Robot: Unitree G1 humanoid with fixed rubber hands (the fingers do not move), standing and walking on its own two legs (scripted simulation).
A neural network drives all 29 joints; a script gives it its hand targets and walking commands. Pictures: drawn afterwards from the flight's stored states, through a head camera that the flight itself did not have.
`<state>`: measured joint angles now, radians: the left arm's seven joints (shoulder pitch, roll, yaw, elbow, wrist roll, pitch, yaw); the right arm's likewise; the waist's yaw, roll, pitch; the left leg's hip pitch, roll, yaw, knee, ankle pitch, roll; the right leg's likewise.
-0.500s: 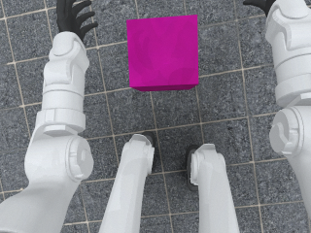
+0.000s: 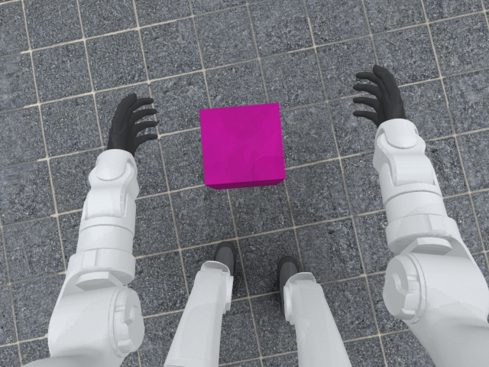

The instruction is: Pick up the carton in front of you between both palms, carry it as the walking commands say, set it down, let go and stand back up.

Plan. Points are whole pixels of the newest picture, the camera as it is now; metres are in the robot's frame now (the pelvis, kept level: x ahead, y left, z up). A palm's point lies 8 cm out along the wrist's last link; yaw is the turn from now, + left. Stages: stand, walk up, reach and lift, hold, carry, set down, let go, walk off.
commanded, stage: let go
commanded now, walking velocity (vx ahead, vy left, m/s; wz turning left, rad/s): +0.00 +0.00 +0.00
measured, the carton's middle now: (243, 152) +0.50 +0.07 -0.55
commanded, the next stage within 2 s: stand in 1.18 s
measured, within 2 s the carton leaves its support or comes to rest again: neither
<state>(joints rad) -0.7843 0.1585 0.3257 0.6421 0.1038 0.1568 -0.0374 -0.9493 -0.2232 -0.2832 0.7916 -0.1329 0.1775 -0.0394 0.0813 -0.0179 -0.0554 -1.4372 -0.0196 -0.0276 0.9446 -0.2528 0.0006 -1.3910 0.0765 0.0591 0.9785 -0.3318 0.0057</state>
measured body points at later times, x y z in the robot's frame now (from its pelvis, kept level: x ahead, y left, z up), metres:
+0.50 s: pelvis +0.06 +0.01 +0.08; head +0.18 +0.00 +0.51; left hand +0.26 +0.25 +0.00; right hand +0.33 -0.20 -0.02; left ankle +0.07 +0.11 -0.64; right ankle +0.04 -0.11 -0.64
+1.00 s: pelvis +0.07 -0.01 +0.10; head +0.08 -0.01 +0.54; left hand +0.24 +0.23 +0.02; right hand +0.25 -0.24 +0.02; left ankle +0.07 +0.11 -0.64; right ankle +0.04 -0.11 -0.64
